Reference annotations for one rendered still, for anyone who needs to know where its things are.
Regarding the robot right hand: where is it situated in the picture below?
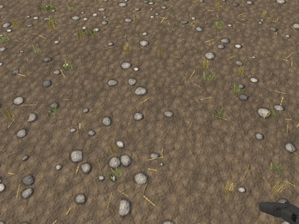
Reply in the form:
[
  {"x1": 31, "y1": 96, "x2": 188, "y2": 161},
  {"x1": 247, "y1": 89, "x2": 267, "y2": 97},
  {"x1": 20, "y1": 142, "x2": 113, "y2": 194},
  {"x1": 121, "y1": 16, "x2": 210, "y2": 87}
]
[{"x1": 259, "y1": 202, "x2": 299, "y2": 224}]

